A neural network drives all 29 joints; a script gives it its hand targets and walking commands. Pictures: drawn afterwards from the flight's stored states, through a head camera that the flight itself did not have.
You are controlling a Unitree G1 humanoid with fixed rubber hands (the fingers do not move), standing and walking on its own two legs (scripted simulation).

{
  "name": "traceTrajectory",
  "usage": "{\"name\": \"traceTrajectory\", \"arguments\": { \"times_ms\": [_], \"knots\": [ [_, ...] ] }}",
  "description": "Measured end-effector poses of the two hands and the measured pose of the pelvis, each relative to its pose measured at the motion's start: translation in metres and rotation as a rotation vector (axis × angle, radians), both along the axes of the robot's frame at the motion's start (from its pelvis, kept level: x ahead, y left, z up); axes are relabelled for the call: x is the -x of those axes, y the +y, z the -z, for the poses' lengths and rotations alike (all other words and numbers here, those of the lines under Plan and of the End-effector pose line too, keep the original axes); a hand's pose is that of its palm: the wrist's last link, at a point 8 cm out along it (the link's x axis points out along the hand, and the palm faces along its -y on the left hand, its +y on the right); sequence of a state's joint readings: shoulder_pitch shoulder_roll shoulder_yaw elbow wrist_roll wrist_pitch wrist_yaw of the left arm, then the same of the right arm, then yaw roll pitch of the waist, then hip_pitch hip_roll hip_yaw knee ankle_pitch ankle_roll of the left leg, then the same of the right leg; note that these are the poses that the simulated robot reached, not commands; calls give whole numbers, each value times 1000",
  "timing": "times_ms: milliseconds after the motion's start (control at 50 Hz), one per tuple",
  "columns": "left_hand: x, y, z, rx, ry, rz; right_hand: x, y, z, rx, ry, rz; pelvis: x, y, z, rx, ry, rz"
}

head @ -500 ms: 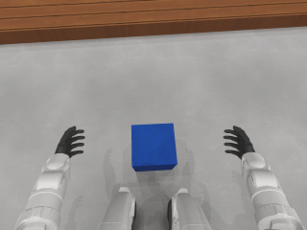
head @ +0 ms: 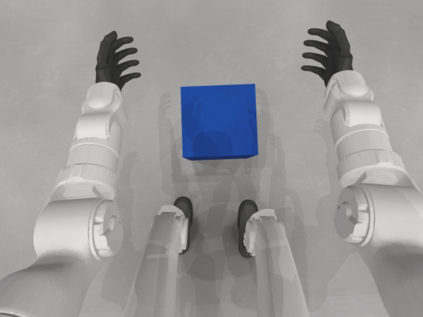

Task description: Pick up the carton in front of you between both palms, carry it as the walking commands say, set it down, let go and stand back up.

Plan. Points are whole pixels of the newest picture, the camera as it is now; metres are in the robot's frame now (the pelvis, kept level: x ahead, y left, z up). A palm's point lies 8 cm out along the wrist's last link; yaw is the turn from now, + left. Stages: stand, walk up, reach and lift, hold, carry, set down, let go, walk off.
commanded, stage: reach and lift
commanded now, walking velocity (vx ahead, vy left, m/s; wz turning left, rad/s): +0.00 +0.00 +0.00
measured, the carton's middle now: (218, 127) +0.48 +0.01 -0.51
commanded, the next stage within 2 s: none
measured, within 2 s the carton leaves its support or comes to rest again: leaves its support in 1.64 s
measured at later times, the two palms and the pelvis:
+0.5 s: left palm (144, 118) +0.47 +0.20 -0.34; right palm (292, 114) +0.50 -0.19 -0.34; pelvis -0.01 +0.00 -0.19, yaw +1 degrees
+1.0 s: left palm (155, 120) +0.48 +0.20 -0.44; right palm (278, 118) +0.51 -0.17 -0.45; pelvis -0.03 +0.00 -0.27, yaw +2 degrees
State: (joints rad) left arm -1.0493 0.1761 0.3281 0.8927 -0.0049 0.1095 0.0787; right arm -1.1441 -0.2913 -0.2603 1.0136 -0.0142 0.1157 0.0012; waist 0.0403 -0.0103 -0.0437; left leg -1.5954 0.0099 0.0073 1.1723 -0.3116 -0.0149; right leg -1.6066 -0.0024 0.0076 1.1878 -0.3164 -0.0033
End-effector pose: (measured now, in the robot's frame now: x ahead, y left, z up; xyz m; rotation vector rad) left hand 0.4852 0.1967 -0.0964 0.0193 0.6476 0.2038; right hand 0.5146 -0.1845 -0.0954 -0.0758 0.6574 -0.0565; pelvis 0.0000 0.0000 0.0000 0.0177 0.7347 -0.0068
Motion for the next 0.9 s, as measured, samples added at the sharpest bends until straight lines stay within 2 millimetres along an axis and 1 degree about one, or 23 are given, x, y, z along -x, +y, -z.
{"name": "traceTrajectory", "arguments": {
  "times_ms": [80,140,220,300,380,480,600,720,780,840,900],
  "knots": [
    [0,0,29,-2,17,-3,0,1,29,-1,14,9,-9,0,13,-1,64,0],
    [2,1,60,-6,36,-3,3,0,61,1,31,18,-15,1,32,-3,112,-1],
    [6,4,110,-9,58,-4,10,-1,114,7,49,30,-19,2,66,-5,160,-3],
    [12,7,161,-11,64,-4,17,-3,166,15,50,32,-16,2,102,-5,179,-6],
    [16,9,202,-12,53,-1,21,-3,208,16,36,29,-7,3,139,-4,158,-9],
    [15,8,236,-6,36,-5,20,-2,240,12,18,32,8,2,180,-1,97,-11],
    [15,3,274,4,66,-9,19,1,276,9,48,44,24,2,214,0,24,-11],
    [15,-2,314,2,106,-2,19,6,316,5,85,46,33,3,239,-1,-33,-11],
    [13,0,332,-10,120,6,18,8,336,4,90,46,35,3,250,-1,-52,-13],
    [6,6,340,-17,105,-4,16,10,351,4,82,39,34,3,259,-2,-67,-18],
    [3,6,346,-15,101,-3,14,11,360,12,75,24,32,3,265,-3,-74,-23]
  ]
}}
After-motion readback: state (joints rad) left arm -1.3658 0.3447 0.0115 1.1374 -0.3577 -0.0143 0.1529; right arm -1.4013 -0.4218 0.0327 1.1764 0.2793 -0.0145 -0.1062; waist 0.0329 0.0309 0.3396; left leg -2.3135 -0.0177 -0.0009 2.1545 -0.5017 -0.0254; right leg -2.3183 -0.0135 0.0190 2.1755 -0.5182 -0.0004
